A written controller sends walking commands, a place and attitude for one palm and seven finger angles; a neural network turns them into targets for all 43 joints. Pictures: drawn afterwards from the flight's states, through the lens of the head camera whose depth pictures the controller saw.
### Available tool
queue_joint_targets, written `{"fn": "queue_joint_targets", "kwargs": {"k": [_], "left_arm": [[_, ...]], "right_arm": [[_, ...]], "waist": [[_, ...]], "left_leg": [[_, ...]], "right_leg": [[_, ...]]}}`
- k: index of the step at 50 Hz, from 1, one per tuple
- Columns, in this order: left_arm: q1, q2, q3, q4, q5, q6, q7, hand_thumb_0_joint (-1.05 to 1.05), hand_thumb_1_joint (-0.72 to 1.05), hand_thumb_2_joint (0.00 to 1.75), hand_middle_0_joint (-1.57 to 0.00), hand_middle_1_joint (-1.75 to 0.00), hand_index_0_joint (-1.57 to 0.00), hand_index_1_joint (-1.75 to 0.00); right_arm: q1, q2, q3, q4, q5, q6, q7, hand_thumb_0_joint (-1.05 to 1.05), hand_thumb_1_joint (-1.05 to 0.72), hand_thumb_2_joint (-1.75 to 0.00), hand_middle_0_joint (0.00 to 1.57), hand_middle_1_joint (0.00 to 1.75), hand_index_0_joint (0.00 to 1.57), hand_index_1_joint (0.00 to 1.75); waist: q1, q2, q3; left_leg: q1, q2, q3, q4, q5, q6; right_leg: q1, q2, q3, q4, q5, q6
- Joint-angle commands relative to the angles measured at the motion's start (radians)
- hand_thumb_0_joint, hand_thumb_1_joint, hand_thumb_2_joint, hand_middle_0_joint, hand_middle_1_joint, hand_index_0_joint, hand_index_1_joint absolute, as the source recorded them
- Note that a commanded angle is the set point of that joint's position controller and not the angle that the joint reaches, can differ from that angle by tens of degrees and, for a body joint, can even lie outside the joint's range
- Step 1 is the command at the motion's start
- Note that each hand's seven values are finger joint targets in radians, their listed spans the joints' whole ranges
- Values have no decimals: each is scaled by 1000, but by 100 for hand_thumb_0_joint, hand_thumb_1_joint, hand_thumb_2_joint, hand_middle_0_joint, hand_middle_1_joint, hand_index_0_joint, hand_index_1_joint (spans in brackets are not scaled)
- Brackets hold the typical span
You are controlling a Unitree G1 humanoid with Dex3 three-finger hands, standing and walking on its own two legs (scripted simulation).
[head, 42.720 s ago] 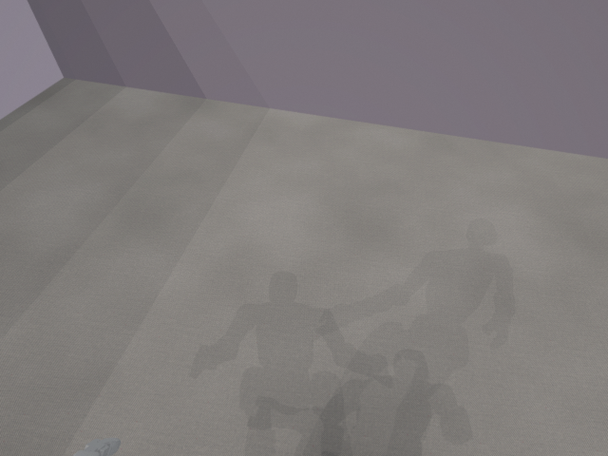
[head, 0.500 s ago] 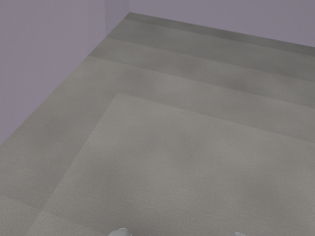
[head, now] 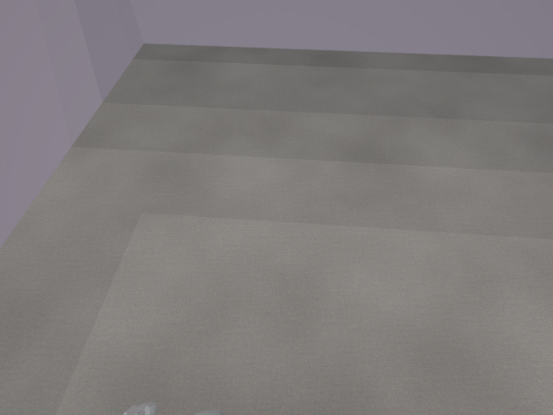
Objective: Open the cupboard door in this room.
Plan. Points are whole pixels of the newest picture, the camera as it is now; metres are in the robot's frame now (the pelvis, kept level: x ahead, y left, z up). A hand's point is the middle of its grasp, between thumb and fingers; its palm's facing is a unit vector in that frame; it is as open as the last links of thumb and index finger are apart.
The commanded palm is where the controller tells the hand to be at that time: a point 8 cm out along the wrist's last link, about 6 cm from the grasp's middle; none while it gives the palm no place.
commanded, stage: walk to a spot facing it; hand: left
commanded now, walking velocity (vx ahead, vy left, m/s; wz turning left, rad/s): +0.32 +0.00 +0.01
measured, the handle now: out of the picture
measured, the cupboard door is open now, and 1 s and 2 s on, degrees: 39 39 39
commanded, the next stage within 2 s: turn to face it in 0.10 s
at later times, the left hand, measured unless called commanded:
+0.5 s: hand (175, 354) +0.24 +0.20 -0.17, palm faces +0.15 -0.97 -0.19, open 7.3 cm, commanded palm none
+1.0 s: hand (155, 352) +0.25 +0.24 -0.17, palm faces +0.43 -0.86 -0.25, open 7.4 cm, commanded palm none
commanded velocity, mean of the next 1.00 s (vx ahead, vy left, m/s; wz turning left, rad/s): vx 0.04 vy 0.00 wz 0.50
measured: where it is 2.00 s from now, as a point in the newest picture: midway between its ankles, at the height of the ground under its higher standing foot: (298, 380)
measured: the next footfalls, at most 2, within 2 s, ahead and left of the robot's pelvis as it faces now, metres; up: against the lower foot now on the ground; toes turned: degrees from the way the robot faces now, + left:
left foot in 0.26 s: +0.28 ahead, +0.13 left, +0.00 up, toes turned +7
right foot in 0.54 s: +0.28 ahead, -0.12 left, +0.00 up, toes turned +4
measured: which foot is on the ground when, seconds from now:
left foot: up 0.00-0.24, down 0.26-0.54, up 0.56-0.82, down 0.84-1.00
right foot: down 0.00-0.26, up 0.28-0.52, down 0.54-0.84, up 0.86-1.00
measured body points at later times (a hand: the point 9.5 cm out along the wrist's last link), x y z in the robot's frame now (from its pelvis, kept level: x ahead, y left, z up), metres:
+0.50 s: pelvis +0.19 +0.01 +0.00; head +0.22 +0.02 +0.45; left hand +0.24 +0.25 -0.15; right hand +0.27 -0.22 -0.15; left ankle +0.24 +0.13 -0.73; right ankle +0.21 -0.12 -0.71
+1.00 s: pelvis +0.27 +0.01 +0.00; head +0.31 +0.05 +0.44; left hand +0.22 +0.28 -0.15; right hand +0.48 -0.19 -0.13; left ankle +0.24 +0.12 -0.73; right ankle +0.28 -0.14 -0.67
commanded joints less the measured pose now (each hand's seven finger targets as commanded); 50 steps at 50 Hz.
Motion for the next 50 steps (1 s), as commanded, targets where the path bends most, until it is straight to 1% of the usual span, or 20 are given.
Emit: {"fn": "queue_joint_targets", "kwargs": {"k": [1,8,11,12,13,14,16,19,25,26,27,28,30,33,38,40,41,42,43,50], "left_arm": [[129,118,21,19,0,-13,16,0,90,90,-20,-30,-20,-30],[185,127,15,83,-6,-24,14,0,90,90,-20,-30,-20,-30],[172,110,11,86,-12,-15,23,0,90,90,-20,-30,-20,-30],[214,83,6,74,-15,-8,25,0,90,90,-20,-30,-20,-30],[258,40,-8,59,-22,-8,23,0,90,90,-20,-30,-20,-30],[178,61,-15,22,-9,-4,29,0,90,90,-20,-30,-20,-30],[107,54,-7,7,-6,6,30,0,90,90,-20,-30,-20,-30],[128,18,-5,16,-5,35,17,0,90,90,-20,-30,-20,-30],[196,67,23,-12,-2,53,25,0,90,90,-20,-30,-20,-30],[208,121,35,-22,7,50,31,0,90,90,-20,-30,-20,-30],[203,213,53,-45,17,49,37,0,90,90,-20,-30,-20,-30],[175,250,50,-69,12,58,35,0,90,90,-20,-30,-20,-30],[84,193,43,-93,9,49,46,0,90,90,-20,-30,-20,-30],[71,170,31,-96,11,39,43,0,90,90,-20,-30,-20,-30],[112,233,45,-90,8,41,39,0,90,90,-20,-30,-20,-30],[89,239,46,-108,-3,44,32,0,90,90,-20,-30,-20,-30],[76,214,42,-132,-10,48,27,0,90,90,-20,-30,-20,-30],[53,136,22,-181,-17,53,21,0,90,90,-20,-30,-20,-30],[2,162,20,-215,-2,67,34,0,90,90,-20,-30,-20,-30],[8,128,23,-162,-7,88,17,0,90,90,-20,-30,-20,-30]], "right_arm": [[-30,-1,-6,-95,-4,-32,9,0,-90,-90,20,30,20,30],[-160,-4,0,-138,3,-52,23,0,-90,-90,20,30,20,30],[34,-59,-12,-68,-4,-63,6,0,-90,-90,20,30,20,30],[143,-139,-25,-44,-16,-67,-5,0,-90,-90,20,30,20,30],[201,-206,-40,-34,-15,-55,-15,0,-90,-90,20,30,20,30],[183,-209,-39,-44,-8,-41,-22,0,-90,-90,20,30,20,30],[31,-143,-27,-84,-3,-41,-27,0,-90,-90,20,30,20,30],[-93,-118,-18,-123,-6,-40,-30,0,-90,-90,20,30,20,30],[-202,-158,-44,-193,-1,7,-16,0,-90,-90,20,30,20,30],[-216,-125,-41,-212,4,13,-9,0,-90,-90,20,30,20,30],[-222,-72,-34,-238,6,17,0,0,-90,-90,20,30,20,30],[-250,-91,-42,-255,1,22,8,0,-90,-90,20,30,20,30],[-246,-93,-47,-236,2,33,10,0,-90,-90,20,30,20,30],[-228,-48,-27,-232,7,33,22,0,-90,-90,20,30,20,30],[-246,-56,-14,-261,10,26,29,0,-90,-90,20,30,20,30],[-156,-109,-27,-252,2,23,28,0,-90,-90,20,30,20,30],[-78,-191,-49,-240,-6,16,24,0,-90,-90,20,30,20,30],[7,-313,-79,-235,-9,12,18,0,-90,-90,20,30,20,30],[46,-339,-77,-216,-2,21,12,0,-90,-90,20,30,20,30],[-189,-246,-58,-274,-9,14,-11,0,-90,-90,20,30,20,30]], "waist": [[12,-116,-26],[30,-125,0],[-65,-20,-81],[-88,121,-167],[-83,286,-235],[-85,178,-180],[-32,222,-69],[26,104,-76],[76,89,-102],[92,-37,-87],[106,-285,-70],[117,-296,-66],[61,-239,-18],[44,-192,-44],[55,-214,-86],[-1,-173,-139],[-46,-4,-208],[-88,319,-252],[-94,170,-255],[8,151,-127]], "left_leg": [[-151,30,-17,-133,90,-14],[-97,-31,32,-457,227,13],[243,-60,20,-604,397,50],[438,104,-206,-610,558,141],[547,306,-469,-691,709,276],[427,313,-519,-727,644,308],[218,259,-458,-781,519,273],[94,152,-276,-772,553,204],[-106,47,-290,-714,131,137],[-207,-34,-225,-614,18,86],[-302,-157,-76,-394,-101,16],[-245,-151,-53,-137,-165,9],[-263,-81,-93,65,-93,-2],[-198,-77,-26,-103,-63,-25],[-55,-124,67,-427,51,-11],[151,-133,68,-594,237,9],[357,-3,-77,-634,503,66],[484,306,-495,-674,950,251],[437,355,-489,-667,846,310],[187,111,-291,-710,538,187]], "right_leg": [[125,-259,225,-356,212,-145],[245,-232,152,-297,391,-105],[152,-160,48,-21,504,-31],[-17,-72,-6,198,276,25],[-169,34,-28,485,-294,53],[-204,25,66,610,-362,45],[-261,-57,124,658,-262,63],[-113,-57,100,402,-193,90],[176,-15,49,-20,11,97],[244,-118,162,-167,-74,73],[244,-352,414,-319,-168,-19],[137,-473,476,-388,-164,-107],[106,-421,366,-319,66,-116],[192,-332,97,-191,514,-65],[271,-321,-1,-52,758,-20],[176,-299,-53,96,673,35],[1,-253,-81,268,431,85],[-273,-99,-63,522,-347,154],[-292,-92,77,614,-420,131],[-173,-49,100,381,-181,131]]}}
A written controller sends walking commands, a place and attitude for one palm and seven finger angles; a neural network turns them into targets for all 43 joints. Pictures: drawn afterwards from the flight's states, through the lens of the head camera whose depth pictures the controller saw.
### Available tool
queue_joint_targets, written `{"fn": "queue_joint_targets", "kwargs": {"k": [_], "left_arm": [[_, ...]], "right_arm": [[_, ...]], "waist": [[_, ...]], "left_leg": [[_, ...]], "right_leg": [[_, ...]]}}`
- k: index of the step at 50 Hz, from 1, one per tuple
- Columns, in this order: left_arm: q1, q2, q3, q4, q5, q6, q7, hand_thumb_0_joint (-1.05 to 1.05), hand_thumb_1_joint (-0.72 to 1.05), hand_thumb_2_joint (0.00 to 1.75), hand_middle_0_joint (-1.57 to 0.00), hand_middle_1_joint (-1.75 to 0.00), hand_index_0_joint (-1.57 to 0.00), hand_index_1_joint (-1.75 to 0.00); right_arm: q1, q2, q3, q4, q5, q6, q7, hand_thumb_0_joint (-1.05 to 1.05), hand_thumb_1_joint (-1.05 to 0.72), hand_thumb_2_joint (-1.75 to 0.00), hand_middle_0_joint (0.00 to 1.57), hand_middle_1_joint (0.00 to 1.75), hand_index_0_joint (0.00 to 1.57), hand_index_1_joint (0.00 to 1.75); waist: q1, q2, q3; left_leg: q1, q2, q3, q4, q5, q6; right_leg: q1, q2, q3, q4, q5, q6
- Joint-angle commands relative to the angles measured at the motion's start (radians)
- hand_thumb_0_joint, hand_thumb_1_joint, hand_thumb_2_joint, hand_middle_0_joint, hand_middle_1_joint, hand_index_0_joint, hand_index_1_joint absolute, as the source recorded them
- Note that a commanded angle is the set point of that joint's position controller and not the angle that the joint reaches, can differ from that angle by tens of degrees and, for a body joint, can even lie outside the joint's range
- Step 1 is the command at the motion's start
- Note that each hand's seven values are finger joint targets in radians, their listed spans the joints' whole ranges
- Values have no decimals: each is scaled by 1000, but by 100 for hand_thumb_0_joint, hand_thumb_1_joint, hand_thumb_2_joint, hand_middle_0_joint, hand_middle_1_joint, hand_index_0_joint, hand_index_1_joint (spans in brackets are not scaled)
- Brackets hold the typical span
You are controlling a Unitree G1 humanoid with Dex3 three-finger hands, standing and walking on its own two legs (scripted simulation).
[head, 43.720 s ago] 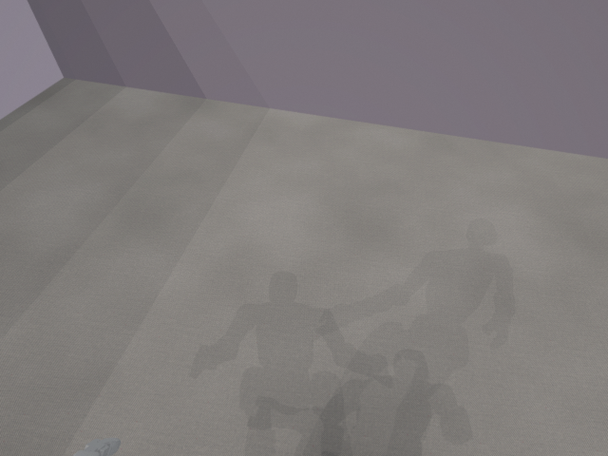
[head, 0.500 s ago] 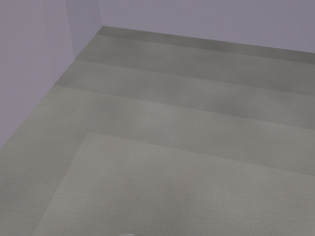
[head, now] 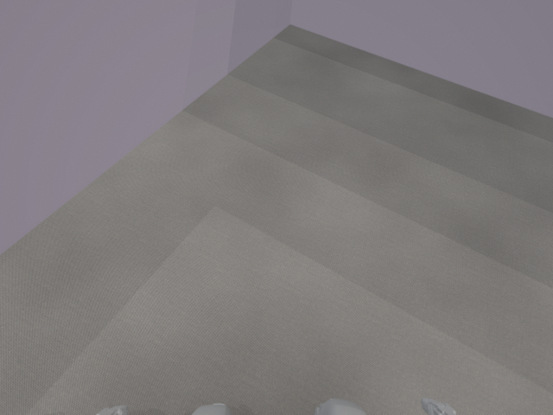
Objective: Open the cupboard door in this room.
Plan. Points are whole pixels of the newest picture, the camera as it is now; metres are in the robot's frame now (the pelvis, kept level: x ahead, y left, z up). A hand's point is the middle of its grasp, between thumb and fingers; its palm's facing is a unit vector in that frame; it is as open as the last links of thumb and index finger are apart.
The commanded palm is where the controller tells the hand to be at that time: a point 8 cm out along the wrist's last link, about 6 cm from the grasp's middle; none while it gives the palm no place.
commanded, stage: turn to face it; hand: left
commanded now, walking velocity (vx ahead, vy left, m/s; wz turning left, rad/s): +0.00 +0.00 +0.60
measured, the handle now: out of the picture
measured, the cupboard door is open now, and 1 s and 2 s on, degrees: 39 39 39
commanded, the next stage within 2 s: none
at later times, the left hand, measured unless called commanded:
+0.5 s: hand out of the picture +0.01 +0.17 -0.18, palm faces +0.37 -0.91 -0.21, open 7.4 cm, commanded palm none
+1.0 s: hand out of the picture -0.02 +0.12 -0.14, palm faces +0.59 -0.76 -0.27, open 7.4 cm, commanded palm none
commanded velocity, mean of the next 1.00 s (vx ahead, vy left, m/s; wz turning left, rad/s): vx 0.00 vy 0.00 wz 0.60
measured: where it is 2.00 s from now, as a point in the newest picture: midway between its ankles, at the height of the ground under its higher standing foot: outside the picture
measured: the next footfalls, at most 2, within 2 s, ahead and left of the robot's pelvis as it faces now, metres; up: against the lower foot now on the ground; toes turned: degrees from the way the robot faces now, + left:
right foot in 0.16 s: +0.07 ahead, -0.16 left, +0.00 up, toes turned +3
left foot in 0.48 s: +0.03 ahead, +0.09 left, +0.00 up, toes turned +25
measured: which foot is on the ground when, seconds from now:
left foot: down 0.00-0.16, up 0.18-0.46, down 0.48-0.80, up 0.82-1.00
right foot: up 0.00-0.14, down 0.16-0.48, up 0.50-0.78, down 0.80-1.00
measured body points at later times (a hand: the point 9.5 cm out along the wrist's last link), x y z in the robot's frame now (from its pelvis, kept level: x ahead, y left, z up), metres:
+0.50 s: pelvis +0.02 -0.04 -0.01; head +0.06 +0.00 +0.44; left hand -0.01 +0.22 -0.16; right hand +0.22 -0.24 -0.13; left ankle +0.00 +0.08 -0.73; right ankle +0.03 -0.16 -0.72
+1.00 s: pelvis +0.04 -0.08 +0.01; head +0.08 -0.06 +0.46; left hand -0.05 +0.16 -0.12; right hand +0.26 -0.24 -0.14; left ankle -0.05 +0.02 -0.66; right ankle +0.10 -0.18 -0.73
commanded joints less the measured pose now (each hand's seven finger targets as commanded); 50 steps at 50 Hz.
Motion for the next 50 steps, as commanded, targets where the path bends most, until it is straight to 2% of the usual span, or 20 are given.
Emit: {"fn": "queue_joint_targets", "kwargs": {"k": [1,6,7,8,10,13,19,22,23,24,25,27,30,35,38,39,40,41,45,50], "left_arm": [[5,48,7,-104,-4,-25,-6,0,90,90,-20,-30,-20,-30],[133,91,19,-90,-3,-47,2,0,90,90,-20,-30,-20,-30],[164,177,37,-91,13,-59,12,0,90,90,-20,-30,-20,-30],[145,233,38,-105,17,-57,13,0,90,90,-20,-30,-20,-30],[64,165,28,-117,9,-59,24,0,90,90,-20,-30,-20,-30],[21,112,11,-127,9,-63,22,0,90,90,-20,-30,-20,-30],[108,166,33,-81,14,-62,19,0,90,90,-20,-30,-20,-30],[80,168,40,-88,-3,-56,9,0,90,90,-20,-30,-20,-30],[77,123,35,-113,-9,-49,4,0,90,90,-20,-30,-20,-30],[20,59,5,-159,-10,-44,0,0,90,90,-20,-30,-20,-30],[-40,87,9,-178,2,-31,6,0,90,90,-20,-30,-20,-30],[-55,74,16,-143,-1,-27,6,0,90,90,-20,-30,-20,-30],[5,66,17,-103,0,-21,-6,0,90,90,-20,-30,-20,-30],[11,50,10,-109,-5,-24,-3,0,90,90,-20,-30,-20,-30],[109,67,17,-89,-7,-37,1,0,90,90,-20,-30,-20,-30],[155,122,28,-87,2,-49,7,0,90,90,-20,-30,-20,-30],[158,219,46,-93,17,-57,16,0,90,90,-20,-30,-20,-30],[122,226,32,-108,10,-52,15,0,90,90,-20,-30,-20,-30],[-22,106,8,-139,7,-58,23,0,90,90,-20,-30,-20,-30],[97,159,26,-94,12,-61,22,0,90,90,-20,-30,-20,-30]], "right_arm": [[25,-218,-65,-53,-6,-1,-7,0,-90,-90,20,30,20,30],[-39,-191,-71,-82,7,16,2,0,-90,-90,20,30,20,30],[-33,-124,-63,-99,17,16,9,0,-90,-90,20,30,20,30],[-55,-105,-60,-123,12,13,15,0,-90,-90,20,30,20,30],[-51,-111,-64,-92,8,31,16,0,-90,-90,20,30,20,30],[-35,-71,-47,-65,11,38,32,0,-90,-90,20,30,20,30],[-79,-42,-28,-78,18,23,37,0,-90,-90,20,30,20,30],[40,-97,-40,-51,11,11,32,0,-90,-90,20,30,20,30],[106,-195,-65,-41,1,3,28,0,-90,-90,20,30,20,30],[162,-286,-87,-38,0,9,21,0,-90,-90,20,30,20,30],[195,-286,-86,-15,-2,12,11,0,-90,-90,20,30,20,30],[95,-234,-74,-36,-3,6,-10,0,-90,-90,20,30,20,30],[16,-198,-61,-56,-2,0,-10,0,-90,-90,20,30,20,30],[8,-211,-71,-53,-7,11,-3,0,-90,-90,20,30,20,30],[-36,-205,-75,-74,1,20,0,0,-90,-90,20,30,20,30],[-46,-164,-72,-86,10,21,5,0,-90,-90,20,30,20,30],[-29,-90,-60,-106,15,20,11,0,-90,-90,20,30,20,30],[-44,-119,-64,-114,4,21,17,0,-90,-90,20,30,20,30],[-5,-89,-57,-54,8,40,33,0,-90,-90,20,30,20,30],[-77,-47,-33,-63,16,32,38,0,-90,-90,20,30,20,30]], "waist": [[-16,211,-152],[51,139,-160],[66,-139,-171],[77,-301,-143],[25,-227,-110],[-4,-185,-103],[45,-182,-137],[-25,-96,-185],[-62,133,-231],[-97,368,-205],[-112,223,-203],[-67,283,-139],[-11,208,-130],[-12,207,-123],[38,185,-130],[64,58,-145],[68,-259,-129],[62,-229,-109],[-23,-187,-78],[44,-148,-115]], "left_leg": [[136,204,-235,-211,340,140],[-65,113,-254,-86,137,67],[-226,-18,-123,122,-104,-12],[-260,-84,-35,399,-374,-47],[-250,-8,-87,648,-289,-46],[-192,9,-18,537,-204,-72],[-67,-14,79,126,-191,-61],[180,-13,76,-142,59,-32],[362,174,-162,-190,289,50],[413,411,-451,-224,643,204],[344,420,-441,-227,491,248],[225,304,-362,-245,358,197],[179,211,-262,-252,283,144],[100,186,-303,-246,187,139],[-29,135,-312,-163,125,97],[-123,57,-252,-46,14,43],[-287,-96,-68,220,-260,-44],[-245,-64,-83,460,-346,-37],[-210,12,-46,594,-170,-68],[-112,-9,52,244,-208,-74]], "right_leg": [[39,32,6,-193,44,-2],[364,38,5,-630,255,-24],[463,-195,261,-791,252,-95],[380,-408,430,-831,378,-215],[291,-340,313,-765,486,-249],[312,-234,57,-701,709,-191],[440,-268,-10,-609,852,-184],[316,-247,-98,-434,735,-101],[97,-164,-148,-246,418,-35],[-135,-46,-110,-35,-172,19],[-148,-42,-1,56,-160,2],[-154,-41,53,86,-31,2],[-74,-10,39,-8,67,2],[85,48,3,-281,67,-11],[306,71,-17,-552,212,-22],[414,-26,87,-726,199,-46],[464,-320,404,-849,185,-158],[316,-411,407,-851,240,-235],[268,-236,90,-756,512,-191],[414,-264,12,-671,769,-196]]}}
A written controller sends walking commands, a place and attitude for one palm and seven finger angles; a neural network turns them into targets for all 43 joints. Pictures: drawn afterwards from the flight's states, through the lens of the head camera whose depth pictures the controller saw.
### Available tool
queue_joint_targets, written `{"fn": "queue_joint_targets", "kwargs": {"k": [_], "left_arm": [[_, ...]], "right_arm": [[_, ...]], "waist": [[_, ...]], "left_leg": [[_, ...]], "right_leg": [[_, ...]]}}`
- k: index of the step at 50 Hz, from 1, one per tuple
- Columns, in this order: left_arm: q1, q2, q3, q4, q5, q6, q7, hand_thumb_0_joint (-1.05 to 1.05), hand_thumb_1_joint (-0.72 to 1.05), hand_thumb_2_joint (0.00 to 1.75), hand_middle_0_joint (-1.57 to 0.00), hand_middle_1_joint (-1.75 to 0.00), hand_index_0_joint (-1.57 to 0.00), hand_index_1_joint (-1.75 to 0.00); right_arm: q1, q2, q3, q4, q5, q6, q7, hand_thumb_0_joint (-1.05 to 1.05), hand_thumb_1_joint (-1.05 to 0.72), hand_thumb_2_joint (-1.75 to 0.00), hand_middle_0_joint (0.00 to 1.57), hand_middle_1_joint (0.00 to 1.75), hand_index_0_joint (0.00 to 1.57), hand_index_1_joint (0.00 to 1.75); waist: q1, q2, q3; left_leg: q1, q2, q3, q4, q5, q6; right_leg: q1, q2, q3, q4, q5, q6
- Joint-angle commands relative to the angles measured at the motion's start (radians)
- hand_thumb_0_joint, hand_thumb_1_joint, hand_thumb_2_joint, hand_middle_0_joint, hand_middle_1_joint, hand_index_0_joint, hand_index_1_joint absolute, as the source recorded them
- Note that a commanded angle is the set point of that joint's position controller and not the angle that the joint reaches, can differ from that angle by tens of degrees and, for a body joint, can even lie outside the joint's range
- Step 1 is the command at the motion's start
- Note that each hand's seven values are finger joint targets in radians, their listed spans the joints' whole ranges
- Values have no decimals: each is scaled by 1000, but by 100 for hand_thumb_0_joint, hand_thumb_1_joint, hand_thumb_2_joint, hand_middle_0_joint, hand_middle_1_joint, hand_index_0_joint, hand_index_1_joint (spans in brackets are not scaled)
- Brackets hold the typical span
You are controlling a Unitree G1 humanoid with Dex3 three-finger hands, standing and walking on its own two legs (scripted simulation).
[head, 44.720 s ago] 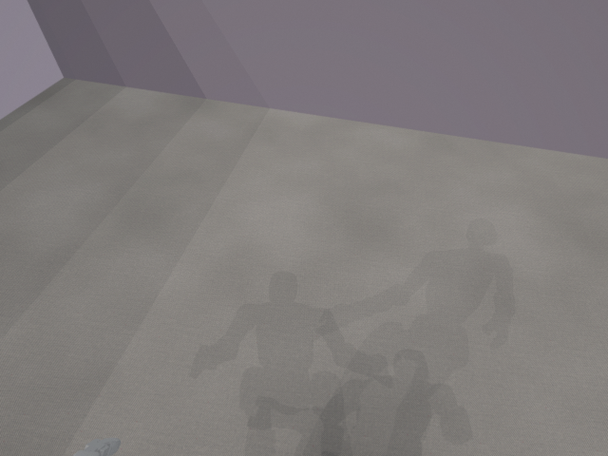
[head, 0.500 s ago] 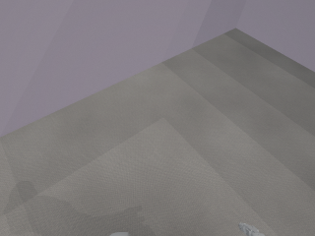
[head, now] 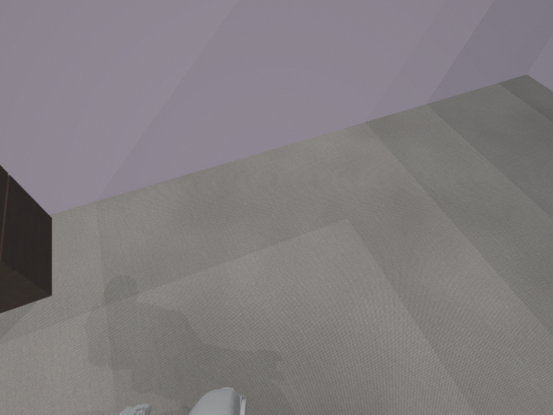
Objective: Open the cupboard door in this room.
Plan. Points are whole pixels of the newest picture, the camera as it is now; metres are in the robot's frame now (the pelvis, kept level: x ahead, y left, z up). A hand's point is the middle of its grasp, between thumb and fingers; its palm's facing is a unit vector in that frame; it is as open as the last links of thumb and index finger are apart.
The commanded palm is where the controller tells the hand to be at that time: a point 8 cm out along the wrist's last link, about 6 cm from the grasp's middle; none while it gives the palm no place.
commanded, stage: turn to face it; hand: left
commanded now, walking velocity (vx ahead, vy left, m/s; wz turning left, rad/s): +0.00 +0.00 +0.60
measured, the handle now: out of the picture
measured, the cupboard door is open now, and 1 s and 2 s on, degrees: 39 39 39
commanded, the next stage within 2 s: take the last steps up to it in 1.60 s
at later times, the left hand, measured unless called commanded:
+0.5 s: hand out of the picture +0.04 +0.23 -0.16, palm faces +0.31 -0.90 -0.31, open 7.4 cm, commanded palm none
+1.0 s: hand out of the picture -0.08 +0.21 -0.18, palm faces +0.61 -0.76 -0.24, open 7.4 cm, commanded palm none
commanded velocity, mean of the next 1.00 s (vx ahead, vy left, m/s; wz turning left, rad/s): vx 0.00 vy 0.00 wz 0.60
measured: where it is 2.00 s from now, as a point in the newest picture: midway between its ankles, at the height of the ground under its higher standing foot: outside the picture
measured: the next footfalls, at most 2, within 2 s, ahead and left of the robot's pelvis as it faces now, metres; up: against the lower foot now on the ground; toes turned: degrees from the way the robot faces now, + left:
left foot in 0.14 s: +0.04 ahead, +0.14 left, +0.00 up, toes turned +11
right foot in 0.50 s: +0.08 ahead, -0.13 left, +0.00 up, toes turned +15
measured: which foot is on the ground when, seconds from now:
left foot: up 0.00-0.12, down 0.14-0.48, up 0.50-0.82, down 0.84-1.00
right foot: down 0.00-0.14, up 0.16-0.48, down 0.50-0.84, up 0.86-1.00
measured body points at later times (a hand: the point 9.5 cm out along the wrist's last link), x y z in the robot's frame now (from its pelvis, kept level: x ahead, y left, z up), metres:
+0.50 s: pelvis +0.00 -0.02 -0.01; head +0.05 -0.01 +0.43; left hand +0.02 +0.27 -0.14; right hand +0.15 -0.24 -0.16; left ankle +0.00 +0.13 -0.74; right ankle +0.04 -0.14 -0.74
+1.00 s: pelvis -0.01 -0.01 -0.01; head +0.02 +0.04 +0.44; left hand -0.11 +0.25 -0.16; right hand +0.23 -0.16 -0.13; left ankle -0.06 +0.09 -0.74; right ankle +0.06 -0.15 -0.67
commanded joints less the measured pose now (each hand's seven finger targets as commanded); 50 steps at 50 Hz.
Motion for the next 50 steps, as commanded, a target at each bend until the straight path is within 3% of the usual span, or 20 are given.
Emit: {"fn": "queue_joint_targets", "kwargs": {"k": [1,5,6,7,8,12,19,22,23,24,25,27,30,35,39,40,42,43,45,50], "left_arm": [[72,236,66,-45,1,-20,12,0,90,90,-20,-30,-20,-30],[42,234,78,-46,-11,-10,3,0,90,90,-20,-30,-20,-30],[38,201,73,-65,-19,-3,-3,0,90,90,-20,-30,-20,-30],[4,122,49,-111,-22,3,-10,0,90,90,-20,-30,-20,-30],[-65,148,45,-140,-9,12,-5,0,90,90,-20,-30,-20,-30],[-56,136,56,-71,-11,20,-12,0,90,90,-20,-30,-20,-30],[-45,120,46,-75,-16,16,-12,0,90,90,-20,-30,-20,-30],[52,134,52,-53,-19,6,-6,0,90,90,-20,-30,-20,-30],[93,172,63,-49,-14,-4,0,0,90,90,-20,-30,-20,-30],[115,268,81,-52,3,-15,9,0,90,90,-20,-30,-20,-30],[80,296,73,-64,2,-10,8,0,90,90,-20,-30,-20,-30],[-4,212,59,-77,-7,-19,14,0,90,90,-20,-30,-20,-30],[-32,179,49,-87,-3,-20,14,0,90,90,-20,-30,-20,-30],[62,232,67,-48,2,-18,11,0,90,90,-20,-30,-20,-30],[49,238,76,-38,-5,-11,3,0,90,90,-20,-30,-20,-30],[40,228,77,-48,-14,-6,-1,0,90,90,-20,-30,-20,-30],[-25,123,43,-124,-17,6,-8,0,90,90,-20,-30,-20,-30],[-89,147,46,-129,-8,15,-1,0,90,90,-20,-30,-20,-30],[-94,139,50,-92,-14,15,-4,0,90,90,-20,-30,-20,-30],[-49,126,50,-61,-14,21,-15,0,90,90,-20,-30,-20,-30]], "right_arm": [[-98,-30,3,-109,5,-36,9,0,-90,-90,20,30,20,30],[15,-75,-5,-87,2,-53,4,0,-90,-90,20,30,20,30],[80,-150,-25,-75,-5,-62,1,0,-90,-90,20,30,20,30],[148,-269,-56,-72,-14,-61,-8,0,-90,-90,20,30,20,30],[197,-294,-56,-54,-15,-53,-17,0,-90,-90,20,30,20,30],[27,-186,-25,-90,-15,-66,-42,0,-90,-90,20,30,20,30],[17,-193,-34,-91,-19,-57,-33,0,-90,-90,20,30,20,30],[-37,-185,-40,-110,-12,-47,-30,0,-90,-90,20,30,20,30],[-42,-153,-37,-122,-4,-46,-27,0,-90,-90,20,30,20,30],[-33,-88,-29,-139,4,-47,-19,0,-90,-90,20,30,20,30],[-54,-98,-30,-153,-6,-47,-13,0,-90,-90,20,30,20,30],[-45,-108,-34,-113,-8,-36,-10,0,-90,-90,20,30,20,30],[-42,-62,-16,-95,-2,-26,4,0,-90,-90,20,30,20,30],[-104,-31,0,-108,4,-34,10,0,-90,-90,20,30,20,30],[-32,-59,-3,-97,2,-47,4,0,-90,-90,20,30,20,30],[25,-96,-12,-85,-1,-54,3,0,-90,-90,20,30,20,30],[156,-283,-57,-67,-13,-57,-14,0,-90,-90,20,30,20,30],[185,-262,-53,-46,-15,-58,-24,0,-90,-90,20,30,20,30],[77,-213,-39,-73,-15,-62,-41,0,-90,-90,20,30,20,30],[10,-185,-27,-85,-17,-65,-39,0,-90,-90,20,30,20,30]], "waist": [[65,-193,-126],[2,-133,-174],[-35,51,-219],[-74,350,-211],[-97,222,-205],[-8,189,-132],[-3,182,-139],[45,165,-152],[69,63,-156],[82,-226,-161],[77,-277,-117],[25,-241,-92],[8,-194,-90],[62,-191,-112],[24,-189,-149],[-13,-94,-179],[-86,316,-212],[-100,217,-221],[-48,225,-159],[-4,150,-137]], "left_leg": [[17,-1,59,-212,-24,0],[261,-3,63,-537,199,27],[434,126,-104,-610,388,84],[519,408,-476,-653,749,247],[451,457,-478,-647,639,321],[287,242,-301,-672,481,219],[244,193,-331,-659,395,210],[115,145,-344,-586,348,173],[13,86,-306,-498,249,126],[-157,-55,-145,-271,13,44],[-145,-69,-83,-9,-161,28],[-145,-2,-105,206,-61,19],[-73,15,-32,100,-3,-3],[20,-9,52,-200,-24,1],[196,-14,67,-459,125,23],[336,9,36,-572,255,41],[522,434,-488,-645,801,296],[478,404,-465,-638,684,315],[352,308,-373,-655,554,269],[290,203,-277,-663,473,213]], "right_leg": [[183,-244,107,-104,573,-122],[81,-229,19,63,446,-37],[-91,-165,-35,236,236,26],[-369,-19,-36,464,-377,101],[-382,-17,83,580,-390,77],[-346,5,146,622,-149,79],[-163,80,110,273,-144,65],[59,108,91,19,-12,53],[179,37,155,-141,9,38],[269,-220,443,-277,-22,-51],[125,-382,513,-299,42,-147],[77,-279,378,-223,251,-158],[79,-204,154,-168,443,-117],[170,-234,112,-115,535,-119],[117,-232,47,8,473,-57],[22,-219,7,113,393,-14],[-386,-14,13,501,-411,90],[-393,-15,108,595,-361,74],[-381,-15,151,630,-234,76],[-253,38,123,438,-147,76]]}}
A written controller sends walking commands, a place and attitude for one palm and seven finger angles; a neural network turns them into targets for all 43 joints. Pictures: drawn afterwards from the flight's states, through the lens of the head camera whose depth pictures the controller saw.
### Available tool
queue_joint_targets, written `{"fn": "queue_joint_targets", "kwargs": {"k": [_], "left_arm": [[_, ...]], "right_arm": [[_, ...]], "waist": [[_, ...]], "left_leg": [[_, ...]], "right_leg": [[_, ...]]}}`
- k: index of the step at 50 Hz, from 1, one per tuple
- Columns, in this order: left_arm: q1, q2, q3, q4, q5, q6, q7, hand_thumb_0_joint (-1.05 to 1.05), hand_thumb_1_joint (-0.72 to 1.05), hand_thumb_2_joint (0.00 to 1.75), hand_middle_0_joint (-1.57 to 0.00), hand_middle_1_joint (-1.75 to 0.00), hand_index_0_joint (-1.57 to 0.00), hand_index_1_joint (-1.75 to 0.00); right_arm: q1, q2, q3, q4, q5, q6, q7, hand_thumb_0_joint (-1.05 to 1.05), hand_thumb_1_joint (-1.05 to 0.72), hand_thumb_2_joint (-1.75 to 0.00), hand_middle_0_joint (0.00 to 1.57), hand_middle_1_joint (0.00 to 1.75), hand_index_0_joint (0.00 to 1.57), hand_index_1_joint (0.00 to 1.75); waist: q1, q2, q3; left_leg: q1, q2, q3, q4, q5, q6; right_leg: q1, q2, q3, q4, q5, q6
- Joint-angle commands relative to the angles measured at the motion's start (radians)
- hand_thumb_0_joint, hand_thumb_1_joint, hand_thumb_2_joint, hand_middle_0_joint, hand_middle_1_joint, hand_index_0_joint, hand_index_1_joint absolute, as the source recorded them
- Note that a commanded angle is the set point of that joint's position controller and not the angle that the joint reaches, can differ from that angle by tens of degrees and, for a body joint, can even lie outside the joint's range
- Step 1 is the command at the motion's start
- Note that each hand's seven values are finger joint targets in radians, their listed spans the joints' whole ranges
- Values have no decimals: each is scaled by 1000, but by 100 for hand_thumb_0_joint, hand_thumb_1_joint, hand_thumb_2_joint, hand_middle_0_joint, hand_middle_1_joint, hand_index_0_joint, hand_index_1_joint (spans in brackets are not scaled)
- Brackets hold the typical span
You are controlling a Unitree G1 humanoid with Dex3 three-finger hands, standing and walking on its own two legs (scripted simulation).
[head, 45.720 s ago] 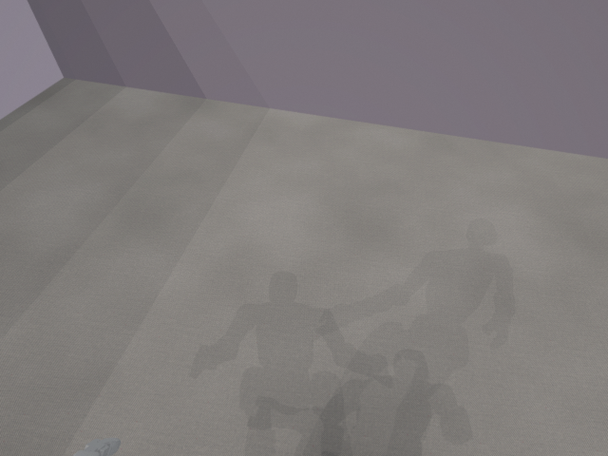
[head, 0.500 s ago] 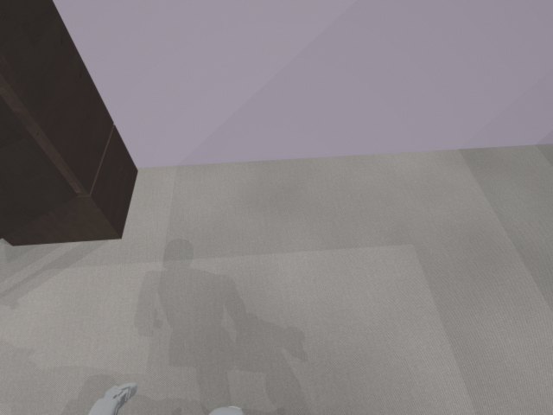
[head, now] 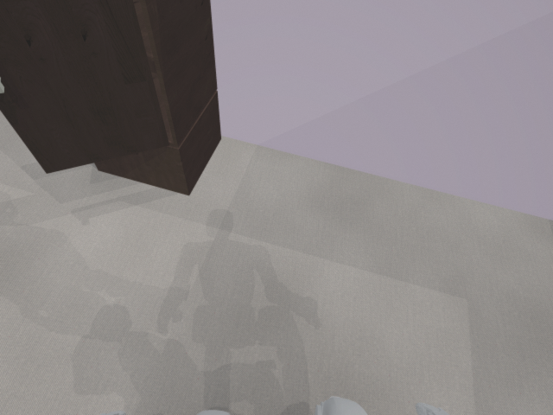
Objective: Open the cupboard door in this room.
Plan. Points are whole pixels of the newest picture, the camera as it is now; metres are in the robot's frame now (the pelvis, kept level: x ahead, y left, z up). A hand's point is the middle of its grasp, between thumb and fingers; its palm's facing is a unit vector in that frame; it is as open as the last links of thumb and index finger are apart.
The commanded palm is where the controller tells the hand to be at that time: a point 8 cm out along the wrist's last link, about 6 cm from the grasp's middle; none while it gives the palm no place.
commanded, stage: turn to face it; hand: left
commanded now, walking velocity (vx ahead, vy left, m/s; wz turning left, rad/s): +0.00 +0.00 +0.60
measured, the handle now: out of the picture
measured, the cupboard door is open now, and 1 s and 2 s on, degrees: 39 39 39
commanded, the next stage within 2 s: take the last steps up to it in 0.60 s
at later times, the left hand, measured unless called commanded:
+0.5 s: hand out of the picture +0.01 +0.18 -0.17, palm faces +0.31 -0.93 -0.20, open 7.4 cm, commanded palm none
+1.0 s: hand out of the picture -0.02 +0.17 -0.15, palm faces +0.47 -0.86 -0.23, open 7.4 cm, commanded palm none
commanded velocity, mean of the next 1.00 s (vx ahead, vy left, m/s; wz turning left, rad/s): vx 0.10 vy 0.05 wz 0.34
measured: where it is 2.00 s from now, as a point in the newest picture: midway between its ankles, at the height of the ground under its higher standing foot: (197, 373)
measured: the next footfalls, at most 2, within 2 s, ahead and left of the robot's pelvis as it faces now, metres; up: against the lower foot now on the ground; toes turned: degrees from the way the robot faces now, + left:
right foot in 0.20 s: +0.05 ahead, -0.16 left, +0.00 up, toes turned +4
left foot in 0.52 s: +0.02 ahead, +0.10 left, +0.00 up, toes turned +21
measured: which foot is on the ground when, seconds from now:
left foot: down 0.00-0.20, up 0.22-0.50, down 0.52-0.88, up 0.90-1.00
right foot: up 0.00-0.18, down 0.20-0.52, up 0.54-0.86, down 0.88-1.00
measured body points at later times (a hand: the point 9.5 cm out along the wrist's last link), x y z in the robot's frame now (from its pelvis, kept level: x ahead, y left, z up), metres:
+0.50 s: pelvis +0.01 -0.02 +0.00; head +0.05 +0.01 +0.44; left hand -0.01 +0.23 -0.16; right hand +0.18 -0.24 -0.14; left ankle -0.02 +0.09 -0.73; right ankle +0.02 -0.16 -0.73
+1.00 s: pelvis +0.03 -0.01 +0.00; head +0.05 -0.02 +0.45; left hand -0.04 +0.22 -0.14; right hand +0.18 -0.22 -0.15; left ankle -0.02 +0.10 -0.67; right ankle +0.05 -0.14 -0.73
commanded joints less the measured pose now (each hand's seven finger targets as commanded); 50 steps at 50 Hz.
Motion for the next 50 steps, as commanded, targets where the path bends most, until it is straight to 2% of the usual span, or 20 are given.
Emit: {"fn": "queue_joint_targets", "kwargs": {"k": [1,7,8,9,10,12,15,20,23,24,26,27,29,35,41,42,44,45,48,50], "left_arm": [[-26,50,8,-103,-5,-32,-2,0,90,90,-20,-30,-20,-30],[73,66,13,-92,-10,-48,8,0,90,90,-20,-30,-20,-30],[105,104,22,-87,-5,-58,14,0,90,90,-20,-30,-20,-30],[125,191,41,-89,12,-68,23,0,90,90,-20,-30,-20,-30],[107,221,34,-100,14,-65,21,0,90,90,-20,-30,-20,-30],[34,144,18,-109,3,-72,26,0,90,90,-20,-30,-20,-30],[-6,101,6,-120,7,-74,26,0,90,90,-20,-30,-20,-30],[100,157,25,-69,12,-74,25,0,90,90,-20,-30,-20,-30],[91,159,30,-54,2,-69,19,0,90,90,-20,-30,-20,-30],[80,142,25,-54,-5,-65,16,0,90,90,-20,-30,-20,-30],[47,33,-8,-111,-12,-49,12,0,90,90,-20,-30,-20,-30],[3,60,-5,-101,-1,-35,19,0,90,90,-20,-30,-20,-30],[-10,52,-2,-66,-4,-32,11,0,90,90,-20,-30,-20,-30],[32,16,-10,-14,-6,-30,2,0,90,90,-20,-30,-20,-30],[99,9,-5,8,1,-59,-15,0,90,90,-20,-30,-20,-30],[164,29,4,25,5,-70,-14,0,90,90,-20,-30,-20,-30],[269,180,36,37,18,-81,3,0,90,90,-20,-30,-20,-30],[256,174,30,32,7,-85,4,0,90,90,-20,-30,-20,-30],[118,66,5,20,3,-113,6,0,90,90,-20,-30,-20,-30],[143,57,6,35,5,-128,8,0,90,90,-20,-30,-20,-30]], "right_arm": [[25,-225,-64,-51,-6,-10,-10,0,-90,-90,20,30,20,30],[-26,-216,-73,-72,1,5,-4,0,-90,-90,20,30,20,30],[-28,-184,-70,-83,8,5,-1,0,-90,-90,20,30,20,30],[-19,-124,-62,-98,17,4,6,0,-90,-90,20,30,20,30],[-37,-125,-61,-114,8,4,12,0,-90,-90,20,30,20,30],[-37,-138,-67,-79,4,20,15,0,-90,-90,20,30,20,30],[-17,-97,-50,-53,8,25,28,0,-90,-90,20,30,20,30],[-73,-60,-26,-54,17,10,28,0,-90,-90,20,30,20,30],[-1,-79,-23,-28,14,-3,20,0,-90,-90,20,30,20,30],[40,-107,-31,-14,12,-10,21,0,-90,-90,20,30,20,30],[145,-275,-66,-3,-2,-12,5,0,-90,-90,20,30,20,30],[153,-252,-60,12,-5,-12,-5,0,-90,-90,20,30,20,30],[71,-211,-47,-8,-4,-17,-24,0,-90,-90,20,30,20,30],[54,-167,-29,13,-1,-25,-29,0,-90,-90,20,30,20,30],[43,-164,-36,23,0,-18,-14,0,-90,-90,20,30,20,30],[29,-146,-36,18,5,-20,-9,0,-90,-90,20,30,20,30],[-30,-71,-21,-46,9,-24,9,0,-90,-90,20,30,20,30],[-78,-113,-31,-59,-7,-22,16,0,-90,-90,20,30,20,30],[-32,-98,-39,-5,-6,-10,34,0,-90,-90,20,30,20,30],[-9,-63,-32,14,-2,-11,43,0,-90,-90,20,30,20,30]], "waist": [[-30,204,-139],[19,214,-146],[40,111,-147],[50,-137,-156],[52,-207,-128],[6,-203,-82],[-20,-175,-93],[35,-148,-120],[-5,-158,-141],[-29,-76,-160],[-84,352,-200],[-90,255,-203],[-54,273,-137],[-21,188,-142],[15,199,-100],[52,129,-94],[121,-283,-35],[105,-150,10],[13,-166,74],[12,-119,32]], "left_leg": [[121,215,-233,-201,277,133],[-36,156,-293,-114,219,92],[-130,99,-262,-30,123,47],[-299,-33,-109,179,-130,-28],[-293,-62,-32,437,-350,-48],[-298,4,-66,663,-252,-54],[-237,24,5,568,-184,-77],[-127,0,93,225,-207,-70],[40,-12,105,-26,-36,-51],[171,19,76,-132,99,-36],[308,423,-372,-193,650,198],[265,401,-337,-202,497,217],[178,328,-269,-211,422,191],[186,247,-142,-212,466,153],[-9,169,-193,-214,-140,118],[-112,117,-155,-126,-231,84],[-440,-50,26,365,-371,-17],[-442,4,-48,509,-283,-14],[-394,74,-48,594,-28,-42],[-353,77,2,529,13,-58]], "right_leg": [[13,30,12,-137,22,3],[308,83,-14,-515,174,-19],[421,14,52,-661,201,-35],[512,-231,314,-770,191,-122],[393,-397,400,-799,265,-227],[309,-298,286,-751,395,-230],[326,-212,61,-693,603,-187],[431,-242,22,-617,772,-193],[375,-215,-27,-520,724,-132],[283,-195,-55,-435,624,-89],[-33,-20,-77,-112,-214,7],[-26,-17,-2,-4,-196,-14],[-61,-26,44,49,-80,-14],[36,20,8,-108,15,-15],[306,85,-68,-488,90,-41],[437,55,-39,-615,112,-50],[544,-396,521,-919,-206,-215],[424,-414,537,-945,-254,-257],[291,-278,257,-926,-27,-179],[338,-247,132,-895,174,-164]]}}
